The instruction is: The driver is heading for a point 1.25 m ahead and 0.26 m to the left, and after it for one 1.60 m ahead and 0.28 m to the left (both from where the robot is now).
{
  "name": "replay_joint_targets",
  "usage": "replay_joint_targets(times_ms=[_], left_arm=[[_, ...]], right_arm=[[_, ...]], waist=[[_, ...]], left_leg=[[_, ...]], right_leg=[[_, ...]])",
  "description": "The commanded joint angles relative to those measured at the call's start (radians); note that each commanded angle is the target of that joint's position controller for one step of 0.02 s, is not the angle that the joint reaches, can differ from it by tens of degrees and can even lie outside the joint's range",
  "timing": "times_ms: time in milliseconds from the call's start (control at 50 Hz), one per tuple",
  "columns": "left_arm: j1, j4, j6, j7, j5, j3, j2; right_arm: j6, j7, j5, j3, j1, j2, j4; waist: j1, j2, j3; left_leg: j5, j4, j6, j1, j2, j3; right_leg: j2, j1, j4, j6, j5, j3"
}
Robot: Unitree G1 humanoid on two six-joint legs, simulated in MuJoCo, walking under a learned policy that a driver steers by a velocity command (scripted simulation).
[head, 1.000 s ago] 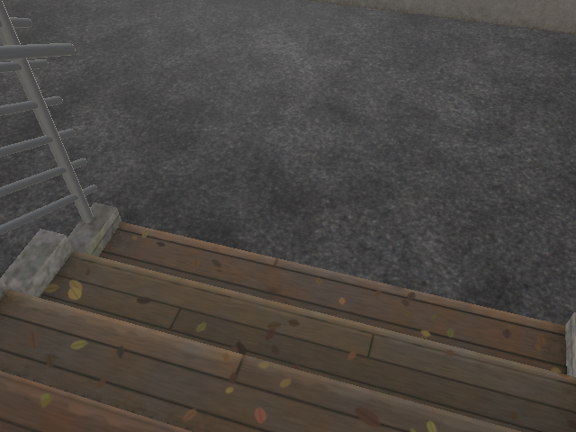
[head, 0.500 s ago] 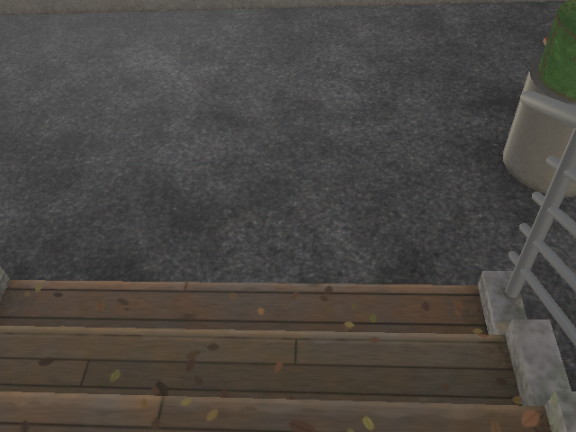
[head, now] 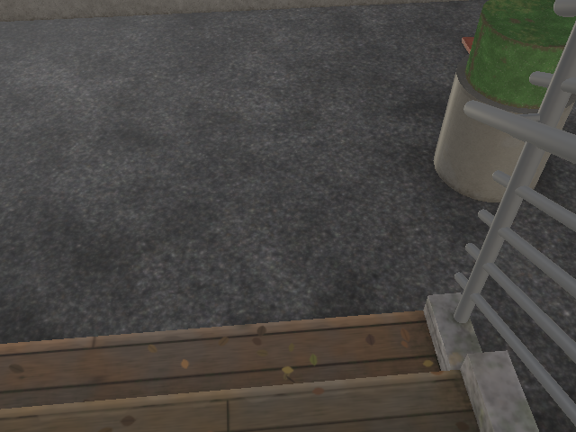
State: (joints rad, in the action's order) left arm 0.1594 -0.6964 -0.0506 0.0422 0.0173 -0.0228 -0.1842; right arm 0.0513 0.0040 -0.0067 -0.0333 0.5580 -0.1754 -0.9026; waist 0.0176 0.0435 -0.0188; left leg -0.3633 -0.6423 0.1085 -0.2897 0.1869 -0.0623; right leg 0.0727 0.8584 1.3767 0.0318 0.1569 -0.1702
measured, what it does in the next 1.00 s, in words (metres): goes down, turning left: right foot 0.17 m lower, then left foot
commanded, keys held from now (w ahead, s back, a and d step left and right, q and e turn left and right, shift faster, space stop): w+q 0.36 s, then q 0.58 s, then e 0.06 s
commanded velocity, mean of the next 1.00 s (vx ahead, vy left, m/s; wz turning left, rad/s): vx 0.29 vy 0.00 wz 0.52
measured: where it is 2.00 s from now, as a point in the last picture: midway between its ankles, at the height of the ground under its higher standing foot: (261, 425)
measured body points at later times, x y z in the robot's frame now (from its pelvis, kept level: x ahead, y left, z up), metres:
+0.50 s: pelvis +0.27 -0.10 -0.16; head +0.28 -0.13 +0.29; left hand +0.17 +0.13 -0.29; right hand +0.41 -0.32 -0.30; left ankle +0.24 +0.04 -0.66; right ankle +0.29 -0.20 -0.89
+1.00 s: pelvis +0.40 -0.01 -0.22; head +0.43 +0.00 +0.22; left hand +0.37 +0.30 -0.32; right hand +0.66 -0.15 -0.32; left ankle +0.40 +0.10 -0.88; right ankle +0.36 -0.18 -0.80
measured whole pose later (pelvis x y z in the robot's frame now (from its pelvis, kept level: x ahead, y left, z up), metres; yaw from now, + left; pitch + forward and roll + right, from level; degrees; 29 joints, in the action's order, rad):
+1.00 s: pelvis +0.40 -0.01 -0.22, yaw +32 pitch +0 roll +1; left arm 0.17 -0.71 0.01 0.06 -0.02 -0.07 -0.28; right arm 0.01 -0.01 0.00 -0.03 0.21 -0.24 -0.60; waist 0.01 0.02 0.07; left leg -0.37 -1.07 0.04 -0.63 0.11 -0.03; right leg 0.01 0.46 1.50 0.01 0.63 -0.05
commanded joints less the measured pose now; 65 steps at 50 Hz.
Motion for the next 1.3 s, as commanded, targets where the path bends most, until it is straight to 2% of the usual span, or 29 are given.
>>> replay_joint_targets(times_ms=[20,80,120,200,260,300,320,340,360,380,400,420,460,540,580,620,660,720,860,880,920,940,960,980,1020,1060,1080,1180,1300], left_arm=[[0.134,0.023,-0.016,-0.016,0.021,-0.023,-0.059],[-0.087,0.087,-0.046,-0.031,0.014,-0.051,-0.135],[-0.162,0.103,-0.051,-0.047,0.038,-0.03,-0.098],[-0.175,0.149,-0.037,-0.073,-0.009,-0.031,-0.068],[-0.069,0.096,-0.052,-0.083,-0.017,-0.052,-0.113],[0.242,-0.033,-0.061,-0.07,-0.004,-0.076,-0.142],[0.472,-0.103,-0.056,-0.069,0.008,-0.076,-0.175],[0.525,-0.13,-0.045,-0.07,0.0,-0.079,-0.209],[0.528,-0.133,-0.016,-0.077,-0.027,-0.085,-0.227],[0.543,-0.181,0.011,-0.082,-0.044,-0.11,-0.317],[0.425,-0.149,0.022,-0.074,-0.024,-0.073,-0.2],[0.299,-0.145,0.023,-0.05,-0.03,-0.063,-0.182],[0.187,-0.14,-0.004,-0.025,-0.031,-0.012,-0.065],[0.165,-0.122,-0.023,0.026,-0.015,-0.016,-0.123],[0.2,-0.151,-0.017,0.03,-0.008,-0.033,-0.204],[0.201,-0.122,-0.018,0.029,-0.045,-0.048,-0.199],[0.324,-0.156,-0.003,0.018,-0.038,-0.053,-0.166],[0.388,-0.14,0.033,0.02,-0.023,-0.061,-0.159],[0.203,-0.05,0.073,0.046,-0.024,-0.076,-0.237],[0.145,-0.024,0.074,0.051,-0.018,-0.082,-0.258],[-0.157,0.085,0.043,0.037,-0.014,-0.097,-0.333],[-0.213,0.114,0.015,0.018,-0.027,-0.079,-0.239],[-0.028,0.157,0.004,0.014,-0.034,-0.038,-0.103],[-0.136,0.179,0.028,0.012,-0.062,-0.046,-0.134],[0.081,0.072,0.078,0.021,-0.037,-0.043,-0.094],[0.182,-0.024,0.098,-0.007,-0.009,-0.05,-0.128],[0.101,-0.009,0.102,-0.013,-0.03,-0.057,-0.156],[-0.217,0.146,0.09,-0.041,-0.029,-0.027,-0.131],[-0.163,0.174,0.087,-0.098,-0.056,-0.018,-0.106]], right_arm=[[0.028,0.028,0.004,-0.03,-0.129,-0.139,0.115],[0.049,0.034,-0.028,-0.031,0.037,-0.132,0.086],[0.029,0.057,-0.04,-0.028,-0.029,-0.128,0.103],[-0.026,0.065,-0.046,-0.023,0.012,-0.094,0.072],[-0.065,0.098,-0.044,-0.033,-0.001,-0.142,0.07],[-0.056,0.067,-0.028,-0.013,0.005,-0.09,0.035],[-0.036,0.024,-0.023,0.001,0.105,-0.007,-0.017],[-0.012,0.005,-0.063,0.004,0.229,-0.011,0.006],[0.002,0.008,-0.06,0.006,0.227,-0.036,0.008],[0.007,0.033,-0.073,0.007,0.108,-0.058,0.097],[-0.024,0.061,-0.077,-0.013,-0.114,-0.132,0.143],[-0.043,0.078,-0.08,-0.006,-0.203,-0.105,0.199],[-0.06,0.083,-0.047,-0.024,-0.21,-0.12,0.211],[-0.04,0.016,0.012,-0.026,-0.262,-0.059,0.288],[-0.053,-0.005,-0.003,-0.025,-0.162,-0.049,0.263],[-0.079,-0.005,0.004,-0.035,-0.251,-0.097,0.319],[-0.092,-0.01,0.02,-0.026,-0.359,-0.07,0.38],[-0.097,-0.031,-0.017,-0.013,-0.468,-0.055,0.438],[-0.085,-0.039,-0.005,-0.009,-0.507,-0.085,0.479],[-0.081,-0.041,-0.011,-0.015,-0.472,-0.1,0.467],[-0.073,-0.026,-0.016,-0.064,-0.043,-0.202,0.333],[-0.052,-0.007,-0.017,-0.088,0.15,-0.261,0.26],[-0.032,0.005,-0.012,-0.065,-0.108,-0.285,0.321],[-0.023,-0.001,0.047,-0.057,-0.201,-0.286,0.334],[-0.015,-0.018,-0.035,-0.049,-0.305,-0.231,0.286],[-0.024,-0.009,-0.011,-0.017,-0.334,-0.168,0.266],[-0.018,-0.001,0.012,-0.025,-0.291,-0.196,0.259],[-0.019,0.114,-0.001,-0.009,-0.258,-0.163,0.249],[-0.027,0.147,0.002,-0.018,-0.238,-0.179,0.238]], waist=[[-0.109,-0.101,0.005],[0.01,-0.092,0.043],[0.032,-0.03,0.073],[0.114,-0.21,0.049],[0.077,-0.186,0.022],[-0.066,-0.101,-0.028],[-0.114,0.108,-0.154],[-0.07,0.303,-0.185],[-0.075,0.371,-0.191],[-0.07,0.36,-0.187],[-0.08,0.034,-0.054],[-0.041,0.123,0.082],[0.036,0.067,0.178],[0.054,0.067,0.021],[0.088,0.12,-0.095],[0.03,0.025,-0.026],[-0.023,-0.018,0.035],[-0.062,-0.025,0.104],[-0.057,0.043,0.053],[-0.033,0.057,0.038],[0.225,0.036,-0.117],[0.32,-0.189,-0.054],[0.055,-0.405,-0.018],[0.062,-0.233,-0.011],[-0.102,-0.009,-0.023],[-0.115,0.039,-0.132],[-0.079,-0.024,-0.112],[-0.01,-0.087,-0.045],[-0.024,-0.191,0.013]], left_leg=[[0.545,0.154,0.197,-0.176,-0.254,-0.393],[0.291,0.029,0.186,0.042,-0.23,-0.477],[-0.011,0.022,0.13,-0.253,-0.137,-0.351],[0.031,-0.143,0.098,-0.055,-0.109,-0.351],[0.096,-0.399,0.077,0.138,-0.129,-0.422],[-0.057,-0.719,0.009,-0.096,-0.062,-0.32],[-0.55,-1.115,-0.035,-0.464,0.012,-0.279],[-0.541,-1.379,-0.069,-0.73,-0.018,-0.236],[-0.462,-1.498,-0.098,-0.823,-0.063,-0.199],[-0.407,-1.596,-0.136,-0.898,-0.084,-0.08],[-0.202,-1.446,-0.099,-0.895,-0.165,-0.028],[-0.132,-1.419,-0.104,-0.838,-0.18,-0.024],[0.055,-1.226,-0.085,-0.761,-0.189,-0.14],[0.552,-0.466,-0.111,-0.396,-0.144,-0.016],[0.593,-0.666,-0.133,-0.403,-0.17,-0.074],[0.487,-0.658,-0.117,-0.615,-0.175,-0.111],[0.329,-0.724,-0.093,-0.809,-0.179,-0.141],[0.192,-0.786,-0.113,-0.942,-0.204,-0.129],[0.18,-0.689,-0.135,-0.685,-0.219,0.088],[0.172,-0.618,-0.124,-0.537,-0.198,0.13],[0.285,-0.388,-0.06,0.236,-0.087,0.24],[0.524,-0.102,0.051,0.432,-0.111,0.056],[1.079,0.086,0.218,0.174,-0.309,-0.475],[0.49,0.275,0.158,-0.019,-0.374,-0.73],[0.315,0.066,0.098,-0.045,-0.374,-0.664],[0.313,-0.015,0.092,-0.102,-0.356,-0.514],[0.309,-0.042,0.109,-0.183,-0.336,-0.496],[-0.122,-0.182,0.066,-0.147,-0.253,-0.281],[-0.235,-0.26,0.051,-0.281,-0.297,-0.213]], right_leg=[[0.02,-0.128,-0.149,0.02,-0.319,0.026],[-0.008,0.087,-0.423,-0.035,-0.46,-0.049],[-0.065,-0.281,-0.695,-0.018,-0.683,0.057],[-0.078,-0.388,-0.956,0.005,-0.556,0.01],[0.025,-0.445,-1.151,-0.053,-0.605,-0.072],[0.062,-0.868,-1.1,-0.048,-0.677,0.022],[0.166,-1.29,-0.755,-0.065,-0.955,-0.047],[0.27,-1.4,-0.612,-0.087,-0.967,-0.124],[0.305,-1.336,-0.673,-0.124,-0.806,-0.205],[0.414,-1.235,-0.861,-0.287,-0.386,-0.392],[0.311,-0.996,-1.037,-0.281,0.058,-0.35],[0.322,-0.76,-1.063,-0.308,-0.043,-0.368],[0.192,-0.522,-0.955,-0.185,-0.285,-0.151],[0.081,-0.423,-0.938,-0.089,-0.664,0.104],[0.181,-0.601,-0.865,-0.153,-0.841,0.028],[0.194,-0.766,-0.817,-0.156,-0.827,0.03],[0.222,-0.884,-0.756,-0.178,-0.789,-0.024],[0.239,-0.935,-0.729,-0.189,-0.679,-0.039],[0.212,-0.792,-0.615,-0.176,-0.792,0.124],[0.199,-0.706,-0.571,-0.159,-0.846,0.168],[0.135,-0.293,-0.227,-0.092,-0.841,0.29],[-0.076,-0.045,0.281,-0.009,0.23,0.3],[-0.198,0.003,0.418,0.0,0.556,0.122],[-0.159,-0.018,0.253,-0.014,0.52,0.043],[-0.084,-0.052,0.093,-0.011,0.414,-0.001],[-0.078,-0.17,0.079,-0.008,0.165,0.043],[-0.125,-0.169,0.072,-0.011,0.077,0.012],[-0.198,-0.076,-0.418,0.042,-0.302,-0.041],[-0.089,-0.324,-0.782,0.011,-0.474,0.03]])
